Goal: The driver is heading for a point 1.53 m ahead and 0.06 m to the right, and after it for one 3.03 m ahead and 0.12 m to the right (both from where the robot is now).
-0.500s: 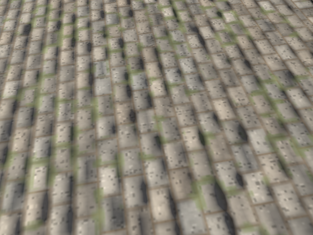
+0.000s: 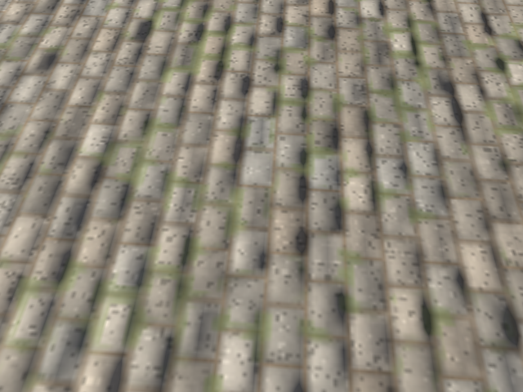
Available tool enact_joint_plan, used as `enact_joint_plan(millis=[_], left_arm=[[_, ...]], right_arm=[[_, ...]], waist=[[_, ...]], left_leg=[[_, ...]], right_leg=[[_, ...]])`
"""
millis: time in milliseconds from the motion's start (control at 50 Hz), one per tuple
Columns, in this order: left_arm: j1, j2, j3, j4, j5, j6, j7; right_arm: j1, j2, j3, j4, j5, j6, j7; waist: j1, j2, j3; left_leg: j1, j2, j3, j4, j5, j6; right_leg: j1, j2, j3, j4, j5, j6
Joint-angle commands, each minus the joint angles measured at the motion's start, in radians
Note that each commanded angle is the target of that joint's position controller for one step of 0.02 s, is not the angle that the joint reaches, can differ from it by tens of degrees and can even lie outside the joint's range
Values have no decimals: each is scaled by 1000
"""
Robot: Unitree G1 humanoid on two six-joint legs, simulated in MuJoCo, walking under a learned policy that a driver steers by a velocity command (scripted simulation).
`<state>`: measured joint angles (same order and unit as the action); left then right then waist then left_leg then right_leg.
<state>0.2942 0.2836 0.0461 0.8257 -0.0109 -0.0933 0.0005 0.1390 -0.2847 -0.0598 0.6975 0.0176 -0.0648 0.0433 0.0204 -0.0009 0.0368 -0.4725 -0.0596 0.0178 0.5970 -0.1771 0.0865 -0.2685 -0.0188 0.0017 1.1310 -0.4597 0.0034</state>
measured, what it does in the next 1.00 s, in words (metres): walks ahead: right foot, then left foot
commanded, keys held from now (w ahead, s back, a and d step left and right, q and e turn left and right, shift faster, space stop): w+q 0.06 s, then w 0.94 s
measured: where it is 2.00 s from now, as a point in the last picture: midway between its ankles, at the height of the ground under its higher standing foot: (247, 185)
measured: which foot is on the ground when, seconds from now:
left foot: down 0.00-0.44, up 0.46-0.94, down 0.96-1.00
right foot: up 0.00-0.40, down 0.42-0.98, up 1.00-1.00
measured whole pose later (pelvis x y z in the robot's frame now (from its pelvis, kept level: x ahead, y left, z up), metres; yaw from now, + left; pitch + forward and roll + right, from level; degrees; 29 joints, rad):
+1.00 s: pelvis +0.54 +0.04 +0.00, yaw +7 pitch +3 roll -1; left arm 0.38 0.30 0.05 0.88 -0.01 -0.05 0.00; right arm 0.05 -0.26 -0.04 0.66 0.00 -0.09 0.03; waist 0.07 -0.01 0.02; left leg -0.48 0.00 0.03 0.56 -0.12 0.04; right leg -0.11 0.00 0.02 0.71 -0.46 -0.01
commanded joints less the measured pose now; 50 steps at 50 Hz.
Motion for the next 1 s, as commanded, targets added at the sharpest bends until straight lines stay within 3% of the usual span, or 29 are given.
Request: enact_joint_plan(millis=[20,40,100,160,220,280,340,380,400,420,440,460,480,500,520,540,560,620,680,760,860,900,920,940,960,980,1000], left_arm=[[-97,129,23,-134,9,-62,0],[-83,136,31,-137,19,-50,3],[-46,98,27,-132,25,-15,4],[-134,64,14,-153,28,-6,5],[-239,45,5,-171,19,-13,-6],[-321,59,7,-195,6,-21,-19],[-356,78,13,-219,6,-32,-33],[-317,91,19,-215,6,-37,-36],[-248,107,29,-198,7,-39,-34],[-123,141,47,-163,12,-40,-29],[54,200,62,-140,25,-40,-22],[144,264,83,-104,21,-29,-26],[157,173,59,-98,-4,-24,-29],[88,133,45,-109,-4,-19,-25],[22,121,38,-123,8,-12,-23],[-18,103,30,-124,15,-10,-26],[-38,89,23,-125,22,-13,-27],[-41,101,27,-109,11,-21,-28],[-18,134,37,-85,7,-16,-18],[37,150,39,-51,-5,-4,-11],[104,168,43,-4,-12,19,-7],[97,182,49,6,-14,29,-1],[79,191,51,5,-14,34,1],[66,183,47,4,-14,38,4],[61,145,31,-11,0,37,6],[157,49,-1,-38,9,18,2],[150,65,-2,-25,3,-2,-4]], right_arm=[[151,-138,-44,-39,-5,-4,-15],[113,-117,-35,-57,-15,-4,-17],[98,-116,-35,-61,-12,-9,-26],[141,-133,-37,-33,-8,-12,-41],[186,-139,-36,-9,-3,-9,-47],[234,-150,-36,18,0,-7,-45],[263,-155,-38,40,0,2,-48],[256,-163,-42,46,-1,11,-52],[235,-165,-42,42,0,15,-53],[223,-146,-33,36,-5,17,-53],[208,-106,-14,8,-21,15,-54],[351,-25,9,7,-5,-3,-49],[312,-93,0,16,3,-14,-45],[210,-143,-15,-8,16,-20,-41],[143,-135,-11,-25,10,-23,-42],[111,-124,-14,-33,-5,-23,-41],[126,-114,-18,-31,-11,-19,-41],[157,-69,-10,-20,-10,-2,-42],[65,-49,-1,-46,-17,-3,-44],[-62,-28,7,-70,-10,-15,-33],[-176,-43,4,-116,2,-27,-8],[-156,-62,-2,-118,0,-32,-2],[-103,-78,-11,-105,-3,-34,-2],[13,-110,-30,-70,-8,-33,-8],[182,-166,-52,-30,-15,-32,-18],[295,-268,-75,-16,-33,-25,-24],[332,-211,-60,-2,-15,-18,-22]], waist=[[-72,3,-148],[-33,23,-129],[4,45,-101],[-26,54,-63],[-75,70,-46],[-111,77,-15],[-114,80,-1],[-86,101,-11],[-43,107,-45],[17,91,-136],[90,10,-284],[49,-276,-408],[79,-231,-372],[82,-142,-217],[59,-57,-138],[34,-34,-72],[4,-59,-63],[-26,-85,-57],[-8,-61,-33],[41,-60,-11],[68,-70,22],[42,-82,10],[5,-89,-20],[-57,-76,-92],[-127,-37,-222],[-118,180,-374],[-133,264,-438]], left_leg=[[521,287,-479,-294,139,217],[421,262,-431,-318,216,211],[288,232,-341,-369,317,220],[246,195,-247,-391,349,186],[244,164,-200,-387,250,138],[308,206,-243,-374,170,136],[440,260,-295,-312,220,125],[485,274,-307,-264,328,107],[482,251,-286,-195,472,90],[444,197,-242,-51,577,65],[277,133,-190,222,399,27],[-116,-26,-111,576,-195,-51],[-260,2,-189,685,-388,-51],[-319,54,-175,711,-308,-48],[-296,102,-133,673,-225,-49],[-274,129,-117,608,-177,-55],[-219,155,-117,564,-143,-58],[-167,171,-87,469,-107,-82],[-201,182,-73,306,34,-103],[-146,152,-44,73,227,-102],[-150,124,-39,-50,187,-70],[-101,110,-31,-84,117,-44],[-14,87,-10,-107,98,-26],[158,60,17,-136,110,0],[431,137,-56,-96,151,48],[834,391,-465,-111,49,194],[882,455,-737,-253,-81,240]], right_leg=[[-493,-68,85,90,100,-15],[-417,-89,90,44,126,-9],[-355,-94,61,-65,174,28],[-358,-87,41,-254,363,51],[-298,-53,27,-462,559,42],[-303,-36,31,-555,589,24],[-350,-26,36,-618,483,-14],[-294,-9,21,-645,403,-42],[-187,16,-7,-677,396,-64],[8,10,-6,-681,438,-98],[295,-149,166,-644,487,-173],[651,-354,590,-703,299,-331],[644,-366,726,-801,105,-319],[517,-333,596,-826,79,-274],[382,-294,488,-846,155,-249],[271,-258,419,-877,250,-247],[204,-229,367,-900,322,-239],[123,-198,262,-954,448,-253],[119,-186,186,-987,519,-250],[133,-152,101,-985,517,-211],[253,-215,128,-929,512,-196],[299,-235,135,-879,587,-178],[302,-225,120,-818,708,-164],[277,-183,81,-683,844,-142],[146,-134,39,-458,770,-107],[-258,13,-28,-64,386,-30],[-422,60,89,98,-113,-25]])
